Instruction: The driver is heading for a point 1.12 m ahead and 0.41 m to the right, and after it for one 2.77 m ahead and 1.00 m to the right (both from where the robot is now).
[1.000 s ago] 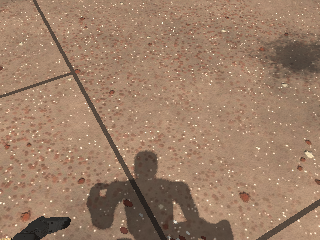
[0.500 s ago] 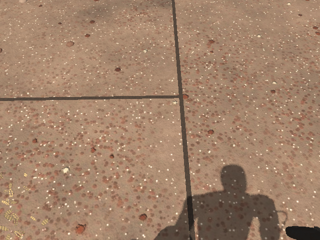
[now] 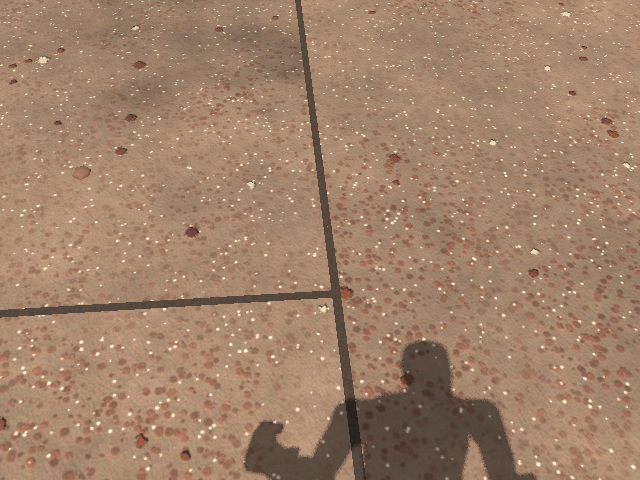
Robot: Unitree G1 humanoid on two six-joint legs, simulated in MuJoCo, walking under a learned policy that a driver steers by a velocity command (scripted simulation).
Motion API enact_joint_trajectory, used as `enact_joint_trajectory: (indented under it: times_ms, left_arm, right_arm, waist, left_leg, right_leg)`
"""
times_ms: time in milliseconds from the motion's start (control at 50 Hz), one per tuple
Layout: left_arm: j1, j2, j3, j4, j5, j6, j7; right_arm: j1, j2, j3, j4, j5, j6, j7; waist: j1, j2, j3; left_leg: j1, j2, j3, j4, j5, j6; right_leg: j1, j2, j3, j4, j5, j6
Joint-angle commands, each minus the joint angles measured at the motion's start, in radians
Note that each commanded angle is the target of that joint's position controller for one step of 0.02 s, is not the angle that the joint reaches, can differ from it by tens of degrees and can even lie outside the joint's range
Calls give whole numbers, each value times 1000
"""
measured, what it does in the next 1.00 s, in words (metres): walks ahead, turning right: right foot, then left foot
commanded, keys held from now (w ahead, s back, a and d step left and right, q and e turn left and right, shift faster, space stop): w+e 1.00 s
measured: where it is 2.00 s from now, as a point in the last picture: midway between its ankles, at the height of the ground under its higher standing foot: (498, 248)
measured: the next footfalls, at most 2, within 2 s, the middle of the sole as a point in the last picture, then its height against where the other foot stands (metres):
right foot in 0.14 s outside the picture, level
left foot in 0.62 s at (302, 436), level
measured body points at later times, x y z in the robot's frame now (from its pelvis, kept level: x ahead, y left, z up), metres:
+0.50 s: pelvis +0.29 -0.06 +0.00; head +0.33 -0.08 +0.45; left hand +0.43 +0.20 -0.11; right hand +0.44 -0.35 -0.08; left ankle +0.51 +0.07 -0.69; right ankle +0.24 -0.13 -0.74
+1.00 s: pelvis +0.56 -0.11 +0.00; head +0.58 -0.12 +0.45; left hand +0.87 -0.01 -0.08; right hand +0.42 -0.37 -0.12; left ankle +0.54 +0.03 -0.74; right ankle +0.61 -0.33 -0.69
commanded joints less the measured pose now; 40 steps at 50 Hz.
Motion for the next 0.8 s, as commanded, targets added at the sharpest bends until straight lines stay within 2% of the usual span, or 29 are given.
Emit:
enact_joint_trajectory:
  times_ms: [20, 60, 100, 120, 140, 160, 180, 200, 220, 240, 260, 280, 340, 380, 440, 500, 540, 580, 600, 620, 640, 660, 680, 700, 720, 740, 760, 800]
  left_arm:
    - [-132, 60, 8, -103, -8, -16, -20]
    - [-144, 64, 10, -123, -3, -17, -35]
    - [-89, 87, 22, -125, 4, -14, -41]
    - [-11, 117, 39, -112, 7, -10, -39]
    - [129, 161, 64, -81, 8, -7, -31]
    - [279, 239, 89, -62, 6, 1, -17]
    - [289, 304, 100, -62, -5, -5, -20]
    - [325, 205, 77, -68, -10, -4, -18]
    - [281, 178, 68, -73, -1, -4, -11]
    - [223, 173, 66, -86, 3, -3, -6]
    - [169, 154, 60, -100, 7, -1, -3]
    - [139, 137, 52, -115, 19, -2, 1]
    - [116, 138, 53, -120, 11, -2, 13]
    - [131, 167, 62, -113, 7, 1, 26]
    - [164, 177, 67, -98, -2, 13, 39]
    - [219, 179, 70, -78, -8, 26, 43]
    - [232, 170, 69, -74, -10, 33, 44]
    - [214, 166, 70, -79, -5, 38, 45]
    - [203, 144, 64, -85, -3, 39, 44]
    - [198, 95, 47, -97, 4, 34, 40]
    - [282, 26, 25, -119, 1, 27, 39]
    - [330, 58, 21, -139, -16, 20, 40]
    - [278, 147, 44, -121, -21, 24, 42]
    - [195, 166, 52, -134, -11, 31, 41]
    - [159, 155, 53, -144, -1, 34, 39]
    - [145, 142, 56, -151, 1, 37, 35]
    - [153, 124, 55, -153, -6, 42, 30]
    - [148, 89, 48, -159, -9, 51, 25]
  right_arm:
    - [31, -169, -47, -21, 4, -7, -7]
    - [32, -176, -52, -9, 8, 5, -12]
    - [6, -196, -58, -15, 8, 17, -23]
    - [-6, -208, -60, -20, 7, 26, -30]
    - [-22, -204, -56, -28, 7, 35, -38]
    - [5, -172, -39, -51, -11, 31, -49]
    - [136, -43, 2, -79, -29, 4, -25]
    - [40, -129, -9, -74, -2, -29, -8]
    - [-60, -164, -18, -113, 34, -50, 4]
    - [-110, -152, -10, -129, 26, -63, 1]
    - [-133, -154, -16, -134, 3, -66, -5]
    - [-118, -157, -21, -136, -5, -58, -7]
    - [-82, -126, -16, -131, -14, -28, -13]
    - [-138, -98, -4, -148, -19, -19, -17]
    - [-253, -72, 8, -166, -14, -25, -11]
    - [-326, -89, 2, -182, 4, -36, 0]
    - [-332, -116, -10, -186, 9, -45, 6]
    - [-284, -138, -25, -176, 13, -54, 8]
    - [-213, -152, -37, -158, 11, -58, 4]
    - [-104, -188, -52, -146, -4, -63, -3]
    - [20, -268, -72, -134, -25, -59, -11]
    - [81, -268, -78, -99, -8, -43, -1]
    - [34, -184, -57, -116, 3, -39, -1]
    - [-8, -149, -46, -120, 1, -31, -5]
    - [-49, -127, -36, -119, -5, -27, -6]
    - [-74, -105, -29, -112, -9, -26, -8]
    - [-87, -100, -26, -106, -12, -28, -9]
    - [-87, -104, -30, -88, -6, -36, -9]
  waist:
    - [-34, 94, 63]
    - [-26, 99, 60]
    - [15, 130, 7]
    - [59, 147, -54]
    - [137, 130, -133]
    - [188, 26, -249]
    - [86, -223, -362]
    - [169, -119, -414]
    - [178, -74, -268]
    - [149, 32, -181]
    - [112, 74, -112]
    - [76, 49, -98]
    - [37, 18, -63]
    - [50, 14, -37]
    - [99, -11, -28]
    - [130, -28, -34]
    - [123, -40, -38]
    - [86, -69, -42]
    - [45, -71, -66]
    - [-9, -35, -156]
    - [-14, 167, -303]
    - [-2, 392, -340]
    - [-22, 250, -208]
    - [-27, 176, -112]
    - [-9, 140, -53]
    - [11, 154, -20]
    - [27, 179, -8]
    - [35, 180, -2]
  left_leg:
    - [1, 306, -52, -62, 318, 127]
    - [84, 335, -37, -11, 421, 109]
    - [123, 334, -4, 101, 732, 79]
    - [129, 319, 17, 219, 911, 60]
    - [68, 279, 64, 421, 978, 28]
    - [-165, 239, 82, 728, 699, -12]
    - [-612, 13, -1, 1076, -229, -81]
    - [-731, 31, -167, 1168, -298, -67]
    - [-802, 79, -168, 1157, -218, -50]
    - [-787, 120, -154, 1085, -147, -42]
    - [-743, 146, -146, 999, -109, -49]
    - [-672, 165, -152, 960, -88, -56]
    - [-621, 175, -122, 827, -73, -102]
    - [-607, 162, -99, 696, 30, -132]
    - [-522, 117, -89, 459, 261, -145]
    - [-472, 81, -102, 341, 323, -142]
    - [-455, 76, -127, 284, 275, -124]
    - [-388, 76, -126, 252, 203, -90]
    - [-285, 81, -113, 213, 199, -63]
    - [-92, 172, -182, 224, 169, -12]
    - [252, 394, -491, 203, 54, 107]
    - [335, 519, -846, 102, -220, 195]
    - [234, 483, -772, 68, -347, 161]
    - [121, 440, -616, 65, -264, 124]
    - [17, 395, -499, 44, -139, 109]
    - [-50, 361, -413, 21, -47, 101]
    - [-101, 339, -346, -4, 6, 95]
    - [-130, 330, -256, -41, 91, 110]
  right_leg:
    - [-7, 28, -2, -76, 11, -33]
    - [-28, 45, -12, -98, -76, -62]
    - [67, 96, -63, -98, -181, -97]
    - [176, 137, -96, -92, -222, -118]
    - [376, 179, -114, -130, -186, -149]
    - [687, 36, 109, -116, -116, -214]
    - [1043, -195, 668, -209, -327, -413]
    - [1105, -201, 785, -324, -450, -396]
    - [1006, -178, 645, -347, -418, -352]
    - [862, -143, 549, -356, -331, -328]
    - [725, -115, 476, -371, -210, -321]
    - [635, -89, 430, -392, -121, -322]
    - [496, -53, 340, -431, -17, -330]
    - [427, -19, 279, -442, -5, -313]
    - [378, 40, 226, -422, -95, -255]
    - [419, 24, 284, -379, -178, -233]
    - [484, 1, 352, -324, -226, -218]
    - [512, -11, 403, -261, -229, -197]
    - [497, 15, 395, -201, -215, -173]
    - [436, 64, 343, -29, -229, -138]
    - [178, 188, 204, 295, -476, -70]
    - [-52, 184, 142, 520, -716, -43]
    - [-121, 125, 162, 614, -634, -32]
    - [-126, 95, 125, 632, -554, -26]
    - [-101, 67, 111, 600, -492, -21]
    - [-72, 40, 110, 562, -450, -19]
    - [-34, 21, 99, 541, -425, -17]
    - [-25, 9, 78, 508, -393, -8]
Over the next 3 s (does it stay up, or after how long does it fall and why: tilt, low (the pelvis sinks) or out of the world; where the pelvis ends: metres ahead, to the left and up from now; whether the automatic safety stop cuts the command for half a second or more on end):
stays up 1.56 -0.54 0.00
